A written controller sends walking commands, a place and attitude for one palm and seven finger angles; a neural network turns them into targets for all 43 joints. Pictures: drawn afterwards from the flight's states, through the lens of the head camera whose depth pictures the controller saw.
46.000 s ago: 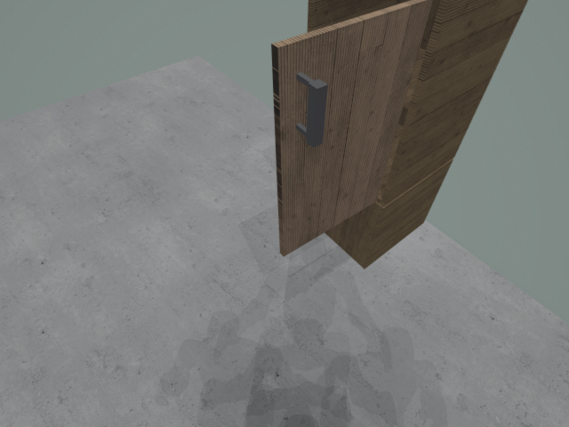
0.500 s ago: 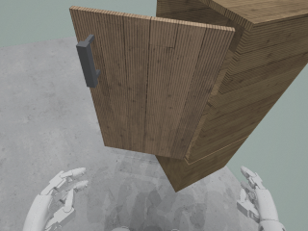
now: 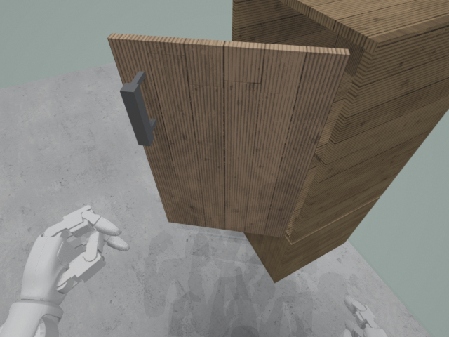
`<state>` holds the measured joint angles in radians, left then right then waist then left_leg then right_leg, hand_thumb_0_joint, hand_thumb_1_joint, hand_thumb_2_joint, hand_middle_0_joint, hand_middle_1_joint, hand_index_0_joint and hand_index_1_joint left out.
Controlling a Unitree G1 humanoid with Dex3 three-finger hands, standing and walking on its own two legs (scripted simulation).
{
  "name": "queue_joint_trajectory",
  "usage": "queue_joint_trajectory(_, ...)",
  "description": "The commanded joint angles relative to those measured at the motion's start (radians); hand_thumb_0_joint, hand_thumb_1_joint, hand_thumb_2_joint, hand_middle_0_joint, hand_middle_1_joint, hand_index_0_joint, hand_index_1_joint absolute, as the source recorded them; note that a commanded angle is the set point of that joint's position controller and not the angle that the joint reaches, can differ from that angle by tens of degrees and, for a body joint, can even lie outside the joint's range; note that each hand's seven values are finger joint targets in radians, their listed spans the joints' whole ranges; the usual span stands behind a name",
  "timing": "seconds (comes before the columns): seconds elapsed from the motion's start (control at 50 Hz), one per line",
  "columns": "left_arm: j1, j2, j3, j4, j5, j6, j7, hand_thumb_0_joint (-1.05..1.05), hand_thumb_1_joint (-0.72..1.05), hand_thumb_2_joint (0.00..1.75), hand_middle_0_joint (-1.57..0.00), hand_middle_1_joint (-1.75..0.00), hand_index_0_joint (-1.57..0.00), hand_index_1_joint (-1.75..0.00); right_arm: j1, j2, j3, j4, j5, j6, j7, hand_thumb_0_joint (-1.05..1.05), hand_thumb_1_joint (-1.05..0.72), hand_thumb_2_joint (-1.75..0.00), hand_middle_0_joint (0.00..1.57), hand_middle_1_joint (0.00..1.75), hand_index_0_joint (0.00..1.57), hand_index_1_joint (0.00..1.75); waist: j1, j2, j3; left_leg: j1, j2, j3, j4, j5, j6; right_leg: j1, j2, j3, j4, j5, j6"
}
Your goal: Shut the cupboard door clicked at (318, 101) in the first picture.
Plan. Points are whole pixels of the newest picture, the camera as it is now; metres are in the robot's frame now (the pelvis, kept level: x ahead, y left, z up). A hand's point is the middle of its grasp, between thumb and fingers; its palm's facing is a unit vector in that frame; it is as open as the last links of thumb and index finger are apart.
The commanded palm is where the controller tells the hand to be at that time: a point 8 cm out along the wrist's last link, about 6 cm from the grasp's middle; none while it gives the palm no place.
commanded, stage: raise the hand and make a fist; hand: left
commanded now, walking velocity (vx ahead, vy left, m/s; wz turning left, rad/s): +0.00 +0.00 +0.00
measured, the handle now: (142, 109) +0.46 +0.19 +0.17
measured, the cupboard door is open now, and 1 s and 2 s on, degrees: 54 54 54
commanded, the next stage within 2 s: bring the fist close to the handle in 0.96 s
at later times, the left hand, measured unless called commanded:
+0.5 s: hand (79, 229) +0.23 +0.22 +0.15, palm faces -0.07 -0.99 -0.10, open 3.1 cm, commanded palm +0.20 +0.27 +0.17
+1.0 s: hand (73, 221) +0.22 +0.21 +0.18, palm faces +0.03 -1.00 -0.09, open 3.1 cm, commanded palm +0.19 +0.25 +0.17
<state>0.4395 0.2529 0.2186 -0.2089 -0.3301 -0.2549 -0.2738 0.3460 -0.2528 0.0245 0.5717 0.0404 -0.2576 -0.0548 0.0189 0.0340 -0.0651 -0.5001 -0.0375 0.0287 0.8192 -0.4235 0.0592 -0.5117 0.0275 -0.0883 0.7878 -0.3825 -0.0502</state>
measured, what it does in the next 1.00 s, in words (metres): stands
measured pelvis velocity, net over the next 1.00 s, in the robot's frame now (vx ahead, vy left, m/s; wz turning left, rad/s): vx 0.00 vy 0.01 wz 0.02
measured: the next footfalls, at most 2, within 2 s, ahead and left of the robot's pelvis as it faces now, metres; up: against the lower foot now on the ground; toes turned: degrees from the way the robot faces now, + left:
none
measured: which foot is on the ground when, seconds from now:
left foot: down 0.00-1.00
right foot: down 0.00-1.00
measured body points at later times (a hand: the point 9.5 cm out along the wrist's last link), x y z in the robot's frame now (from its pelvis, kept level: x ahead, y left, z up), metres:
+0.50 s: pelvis +0.01 +0.03 +0.02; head +0.00 +0.03 +0.47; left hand +0.23 +0.27 +0.15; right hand +0.21 -0.16 -0.03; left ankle +0.00 +0.08 -0.70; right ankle +0.01 -0.09 -0.70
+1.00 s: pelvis +0.00 +0.01 +0.03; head -0.03 +0.00 +0.48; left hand +0.21 +0.26 +0.19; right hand +0.19 -0.21 -0.03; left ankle +0.00 +0.08 -0.70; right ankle +0.01 -0.09 -0.70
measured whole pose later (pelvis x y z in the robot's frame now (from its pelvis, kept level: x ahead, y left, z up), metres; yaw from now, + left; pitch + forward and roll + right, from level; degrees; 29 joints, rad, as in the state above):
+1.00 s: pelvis +0.00 +0.01 +0.03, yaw +1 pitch -3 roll -1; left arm 0.22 0.30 0.24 -0.29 -0.29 0.09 -0.25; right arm 0.24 -0.26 0.07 0.60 0.06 -0.23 -0.07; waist 0.06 0.04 -0.02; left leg -0.20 -0.05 0.01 0.56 -0.30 0.06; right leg -0.21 0.02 -0.09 0.52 -0.26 -0.04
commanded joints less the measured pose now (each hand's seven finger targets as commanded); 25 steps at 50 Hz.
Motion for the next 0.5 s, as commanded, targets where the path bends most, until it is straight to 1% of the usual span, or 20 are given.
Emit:
queue_joint_trajectory(0.0, -0.105, 0.100, -0.063, -0.177, 0.024, 0.007, -0.044, 0.00, 0.90, 0.90, -1.08, -1.26, -1.08, -1.26, -0.133, -0.133, -0.049, -0.189, 0.015, -0.105, -0.016, 0.00, -0.90, -0.90, 0.20, 0.30, 0.20, 0.30, -0.026, -0.052, -0.076, 0.045, 0.035, -0.101, -0.148, 0.164, -0.018, 0.067, -0.031, 0.081, -0.161, 0.085, 0.044)
queue_joint_trajectory(0.04, -0.145, 0.162, -0.002, -0.257, 0.035, 0.019, -0.022, 0.00, 0.90, 0.90, -1.12, -1.30, -1.12, -1.30, -0.136, -0.133, -0.047, -0.191, 0.012, -0.116, -0.023, 0.00, -0.90, -0.90, 0.20, 0.30, 0.20, 0.30, -0.005, -0.006, -0.151, 0.100, 0.038, -0.116, -0.179, 0.176, -0.022, 0.108, -0.029, 0.059, -0.152, 0.093, 0.034)
queue_joint_trajectory(0.06, -0.147, 0.193, 0.041, -0.298, 0.040, 0.017, 0.000, 0.00, 0.90, 0.90, -1.13, -1.32, -1.13, -1.32, -0.137, -0.128, -0.047, -0.192, 0.010, -0.119, -0.025, 0.00, -0.90, -0.90, 0.20, 0.30, 0.20, 0.30, 0.009, 0.013, -0.197, 0.133, 0.042, -0.122, -0.191, 0.218, -0.028, 0.137, -0.026, 0.047, -0.139, 0.136, 0.029)
queue_joint_trajectory(0.08, -0.153, 0.238, 0.093, -0.333, 0.040, 0.014, 0.030, 0.00, 0.90, 0.90, -1.15, -1.34, -1.15, -1.34, -0.144, -0.125, -0.044, -0.183, 0.002, -0.117, -0.025, 0.00, -0.90, -0.90, 0.20, 0.30, 0.20, 0.30, 0.024, 0.040, -0.214, 0.152, 0.045, -0.123, -0.197, 0.259, -0.035, 0.160, -0.023, 0.040, -0.130, 0.176, 0.024)
queue_joint_trajectory(0.1, -0.155, 0.215, 0.092, -0.371, 0.037, 0.005, 0.047, 0.00, 0.90, 0.90, -1.17, -1.36, -1.17, -1.36, -0.145, -0.113, -0.037, -0.185, 0.001, -0.117, -0.023, 0.00, -0.90, -0.90, 0.20, 0.30, 0.20, 0.30, 0.030, 0.058, -0.240, 0.182, 0.048, -0.127, -0.209, 0.314, -0.047, 0.179, -0.022, 0.027, -0.122, 0.216, 0.020)
queue_joint_trajectory(0.12, -0.144, 0.195, 0.092, -0.358, 0.031, 0.002, 0.062, 0.00, 0.90, 0.90, -1.19, -1.38, -1.19, -1.38, -0.145, -0.104, -0.034, -0.179, 0.002, -0.115, -0.021, 0.00, -0.90, -0.90, 0.20, 0.30, 0.20, 0.30, 0.032, 0.059, -0.214, 0.194, 0.053, -0.128, -0.217, 0.358, -0.059, 0.176, -0.016, 0.018, -0.123, 0.246, 0.019)
queue_joint_trajectory(0.14, -0.149, 0.174, 0.086, -0.360, 0.020, 0.001, 0.070, 0.00, 0.90, 0.90, -1.21, -1.40, -1.21, -1.40, -0.145, -0.101, -0.029, -0.173, 0.003, -0.112, -0.018, 0.00, -0.90, -0.90, 0.20, 0.30, 0.20, 0.30, 0.034, 0.079, -0.195, 0.204, 0.055, -0.130, -0.227, 0.385, -0.072, 0.176, -0.012, 0.010, -0.127, 0.260, 0.018)
queue_joint_trajectory(0.18, -0.166, 0.163, 0.081, -0.325, 0.009, 0.019, 0.070, 0.00, 0.90, 0.90, -1.24, -1.44, -1.24, -1.44, -0.149, -0.107, -0.025, -0.159, 0.004, -0.105, -0.014, 0.00, -0.90, -0.90, 0.20, 0.30, 0.20, 0.30, 0.024, 0.057, -0.150, 0.216, 0.061, -0.133, -0.233, 0.430, -0.079, 0.176, -0.006, 0.006, -0.144, 0.288, 0.019)
queue_joint_trajectory(0.2, -0.170, 0.134, 0.049, -0.295, 0.009, 0.043, 0.060, 0.00, 0.90, 0.90, -1.26, -1.46, -1.26, -1.46, -0.150, -0.107, -0.022, -0.157, 0.008, -0.100, -0.012, 0.00, -0.90, -0.90, 0.20, 0.30, 0.20, 0.30, 0.016, 0.046, -0.105, 0.214, 0.066, -0.135, -0.241, 0.443, -0.082, 0.167, -0.007, 0.000, -0.151, 0.296, 0.022)
queue_joint_trajectory(0.22, -0.180, 0.115, 0.017, -0.277, 0.013, 0.071, 0.044, 0.00, 0.90, 0.90, -1.28, -1.48, -1.28, -1.48, -0.149, -0.113, -0.020, -0.156, 0.011, -0.096, -0.010, 0.00, -0.90, -0.90, 0.20, 0.30, 0.20, 0.30, 0.012, 0.059, -0.078, 0.219, 0.070, -0.142, -0.253, 0.441, -0.087, 0.159, -0.007, -0.001, -0.160, 0.287, 0.024)
queue_joint_trajectory(0.26, -0.193, 0.099, -0.024, -0.247, 0.022, 0.144, 0.012, 0.00, 0.90, 0.90, -1.30, -1.50, -1.30, -1.50, -0.151, -0.121, -0.018, -0.159, 0.019, -0.086, -0.011, 0.00, -0.90, -0.90, 0.20, 0.30, 0.20, 0.30, 0.009, 0.059, -0.048, 0.224, 0.072, -0.149, -0.278, 0.409, -0.089, 0.166, -0.009, 0.002, -0.185, 0.274, 0.025)
queue_joint_trajectory(0.28, -0.188, 0.103, -0.033, -0.217, 0.035, 0.184, -0.003, 0.00, 0.90, 0.90, -1.30, -1.50, -1.30, -1.50, -0.151, -0.126, -0.022, -0.157, 0.023, -0.079, -0.011, 0.00, -0.90, -0.90, 0.20, 0.30, 0.20, 0.30, 0.006, 0.030, -0.039, 0.228, 0.073, -0.141, -0.281, 0.412, -0.080, 0.181, -0.010, 0.010, -0.201, 0.285, 0.025)
queue_joint_trajectory(0.3, -0.206, 0.101, -0.047, -0.227, 0.040, 0.221, -0.015, 0.00, 0.90, 0.90, -1.30, -1.50, -1.30, -1.50, -0.154, -0.126, -0.019, -0.166, 0.027, -0.071, -0.012, 0.00, -0.90, -0.90, 0.20, 0.30, 0.20, 0.30, 0.008, 0.024, -0.037, 0.230, 0.071, -0.142, -0.292, 0.401, -0.077, 0.187, -0.012, 0.009, -0.210, 0.287, 0.026)
queue_joint_trajectory(0.34, -0.269, 0.142, -0.020, -0.266, 0.048, 0.276, -0.023, 0.00, 0.90, 0.90, -1.30, -1.50, -1.30, -1.50, -0.169, -0.126, -0.014, -0.177, 0.028, -0.055, -0.019, 0.00, -0.90, -0.90, 0.20, 0.30, 0.20, 0.30, 0.013, 0.014, -0.044, 0.246, 0.073, -0.151, -0.317, 0.382, -0.079, 0.207, -0.012, 0.007, -0.225, 0.278, 0.025)
queue_joint_trajectory(0.36, -0.303, 0.174, 0.013, -0.299, 0.049, 0.289, -0.016, 0.00, 0.90, 0.90, -1.30, -1.50, -1.30, -1.50, -0.179, -0.124, -0.011, -0.183, 0.025, -0.049, -0.022, 0.00, -0.90, -0.90, 0.20, 0.30, 0.20, 0.30, 0.022, 0.019, -0.067, 0.263, 0.072, -0.159, -0.328, 0.384, -0.084, 0.223, -0.011, 0.007, -0.229, 0.274, 0.023)
queue_joint_trajectory(0.38, -0.313, 0.221, 0.065, -0.310, 0.048, 0.295, -0.005, 0.00, 0.90, 0.90, -1.30, -1.50, -1.30, -1.50, -0.186, -0.126, -0.009, -0.182, 0.020, -0.044, -0.025, 0.00, -0.90, -0.90, 0.20, 0.30, 0.20, 0.30, 0.030, -0.005, -0.084, 0.275, 0.068, -0.150, -0.328, 0.396, -0.080, 0.246, -0.010, 0.008, -0.237, 0.286, 0.022)
queue_joint_trajectory(0.42, -0.385, 0.251, 0.109, -0.379, 0.039, 0.284, 0.010, 0.00, 0.90, 0.90, -1.30, -1.50, -1.30, -1.50, -0.203, -0.111, 0.000, -0.191, 0.014, -0.037, -0.027, 0.00, -0.90, -0.90, 0.20, 0.30, 0.20, 0.30, 0.040, 0.030, -0.148, 0.325, 0.066, -0.153, -0.338, 0.438, -0.087, 0.274, -0.010, 0.006, -0.239, 0.302, 0.020)
queue_joint_trajectory(0.44, -0.405, 0.250, 0.121, -0.390, 0.030, 0.273, 0.017, 0.00, 0.90, 0.90, -1.30, -1.50, -1.30, -1.50, -0.206, -0.105, 0.005, -0.188, 0.012, -0.035, -0.028, 0.00, -0.90, -0.90, 0.20, 0.30, 0.20, 0.30, 0.042, 0.037, -0.155, 0.342, 0.068, -0.155, -0.343, 0.450, -0.093, 0.276, -0.008, 0.002, -0.243, 0.303, 0.020)
queue_joint_trajectory(0.46, -0.416, 0.245, 0.130, -0.377, 0.019, 0.266, 0.023, 0.00, 0.90, 0.90, -1.30, -1.50, -1.30, -1.50, -0.209, -0.102, 0.010, -0.180, 0.011, -0.034, -0.027, 0.00, -0.90, -0.90, 0.20, 0.30, 0.20, 0.30, 0.043, 0.039, -0.142, 0.347, 0.071, -0.164, -0.352, 0.451, -0.101, 0.274, -0.005, -0.002, -0.247, 0.296, 0.020)
queue_joint_trajectory(0.48, -0.424, 0.260, 0.145, -0.369, 0.012, 0.258, 0.027, 0.00, 0.90, 0.90, -1.30, -1.50, -1.30, -1.50, -0.212, -0.104, 0.012, -0.169, 0.009, -0.034, -0.027, 0.00, -0.90, -0.90, 0.20, 0.30, 0.20, 0.30, 0.046, 0.041, -0.139, 0.350, 0.069, -0.157, -0.355, 0.453, -0.101, 0.288, -0.003, 0.000, -0.259, 0.300, 0.017)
